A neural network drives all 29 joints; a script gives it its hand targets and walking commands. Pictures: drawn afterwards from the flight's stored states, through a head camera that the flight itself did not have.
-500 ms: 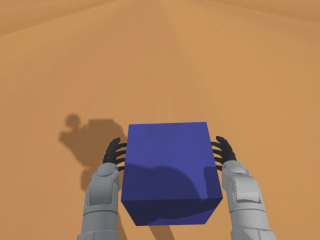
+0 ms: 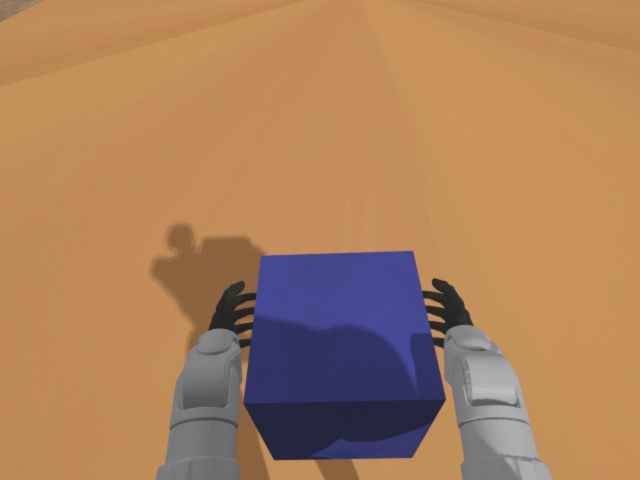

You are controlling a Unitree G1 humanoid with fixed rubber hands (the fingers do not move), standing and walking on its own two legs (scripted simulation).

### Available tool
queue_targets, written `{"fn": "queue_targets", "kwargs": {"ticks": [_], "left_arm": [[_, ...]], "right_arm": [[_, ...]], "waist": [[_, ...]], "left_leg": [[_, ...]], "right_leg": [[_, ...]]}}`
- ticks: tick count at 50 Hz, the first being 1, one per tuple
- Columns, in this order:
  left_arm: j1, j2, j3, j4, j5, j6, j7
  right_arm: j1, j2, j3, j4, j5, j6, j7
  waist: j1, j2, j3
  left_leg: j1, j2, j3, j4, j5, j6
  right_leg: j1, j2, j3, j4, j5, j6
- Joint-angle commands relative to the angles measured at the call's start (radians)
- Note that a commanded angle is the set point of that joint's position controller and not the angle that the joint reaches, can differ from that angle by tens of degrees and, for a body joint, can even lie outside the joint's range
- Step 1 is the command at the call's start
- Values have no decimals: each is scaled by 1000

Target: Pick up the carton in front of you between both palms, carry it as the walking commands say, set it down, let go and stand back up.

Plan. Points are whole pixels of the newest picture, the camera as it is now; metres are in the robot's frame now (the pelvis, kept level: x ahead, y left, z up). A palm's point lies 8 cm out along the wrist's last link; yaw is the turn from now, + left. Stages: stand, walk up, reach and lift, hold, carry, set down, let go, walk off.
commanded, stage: hold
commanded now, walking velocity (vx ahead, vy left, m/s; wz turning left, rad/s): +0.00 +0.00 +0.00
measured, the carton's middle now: (339, 361) +0.29 +0.00 -0.05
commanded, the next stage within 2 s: set down in 0.74 s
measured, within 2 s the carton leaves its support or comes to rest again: neither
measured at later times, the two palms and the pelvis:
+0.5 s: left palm (235, 339) +0.27 +0.14 +0.05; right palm (472, 328) +0.29 -0.16 +0.04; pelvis -0.01 -0.03 +0.00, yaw +3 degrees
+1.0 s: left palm (236, 321) +0.31 +0.14 +0.03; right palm (456, 315) +0.32 -0.16 +0.02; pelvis +0.00 -0.01 +0.00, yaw +2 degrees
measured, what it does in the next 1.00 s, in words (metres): stands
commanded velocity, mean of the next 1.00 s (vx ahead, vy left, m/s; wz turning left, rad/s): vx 0.00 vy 0.00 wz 0.00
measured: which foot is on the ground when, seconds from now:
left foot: down 0.00-1.00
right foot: down 0.00-1.00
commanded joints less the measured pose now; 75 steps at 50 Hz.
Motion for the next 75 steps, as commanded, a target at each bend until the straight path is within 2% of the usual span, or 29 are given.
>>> {"fn": "queue_targets", "kwargs": {"ticks": [1,4,11,23,29,40,44,49,53,56,59,63,68,71,75], "left_arm": [[-473,-896,-524,-30,-235,-34,-228],[-494,-901,-500,7,-229,-31,-241],[-523,-928,-453,65,-208,-34,-255],[-568,-953,-422,106,-200,-39,-277],[-571,-954,-410,115,-196,-35,-279],[-556,-951,-421,85,-201,-30,-261],[-610,-959,-367,151,-167,-50,-250],[-713,-945,-205,312,-65,-127,-217],[-712,-848,-67,373,28,-215,-171],[-660,-785,-21,399,64,-313,-148],[-657,-805,-70,396,42,-425,-137],[-740,-867,-216,381,-26,-548,-120],[-840,-885,-386,312,-107,-615,-109],[-869,-891,-417,299,-130,-598,-109],[-929,-898,-369,343,-118,-538,-139]], "right_arm": [[-449,893,498,-43,216,-47,225],[-466,909,476,-6,203,-42,230],[-537,947,478,26,211,-38,259],[-588,978,470,73,220,-33,287],[-592,978,457,89,218,-30,288],[-571,945,449,64,212,-36,276],[-625,900,374,137,167,-66,281],[-758,809,197,301,54,-156,282],[-752,693,52,388,-47,-247,263],[-708,629,15,429,-86,-342,256],[-703,649,60,443,-73,-449,262],[-778,719,189,419,-1,-561,265],[-861,775,325,359,66,-619,253],[-885,784,354,348,82,-601,247],[-920,804,327,399,73,-544,256]], "waist": [[-35,8,-232],[-36,5,-207],[-11,-5,-201],[-7,-28,-220],[-8,-32,-225],[-14,-17,-254],[-24,5,-206],[-37,27,-145],[-44,18,-161],[-43,0,-229],[-40,1,-370],[-47,-12,-626],[-57,-39,-996],[-62,-35,-1085],[-69,-22,-1008]], "left_leg": [[-114,-47,-105,-92,175,-7],[-154,-47,-103,-104,109,-4],[-220,-48,-96,-122,-4,17],[-218,-61,-88,-101,-29,28],[-208,-67,-89,-99,-4,23],[-157,-70,-96,-105,108,4],[-186,-65,-93,-100,56,-6],[-281,-63,-91,-46,-14,-13],[-350,-77,-82,32,52,-26],[-423,-91,-70,99,129,-34],[-493,-106,-68,183,218,-43],[-617,-122,-64,319,314,-64],[-805,-143,-47,474,352,-76],[-894,-153,-35,541,287,-76],[-1035,-161,-17,603,78,-73]], "right_leg": [[212,116,52,-1,109,-30],[234,111,47,-6,72,-29],[286,97,45,-13,14,-17],[280,68,74,-47,-60,-9],[286,63,79,-53,-26,-5],[304,78,67,-36,133,-10],[257,89,55,-18,59,-23],[131,103,35,58,-24,-44],[-10,112,26,128,32,-49],[-92,116,28,189,126,-41],[-154,122,26,277,235,-35],[-207,129,34,410,370,-28],[-227,122,44,577,509,-14],[-327,127,33,632,428,-6],[-524,133,11,663,174,5]]}}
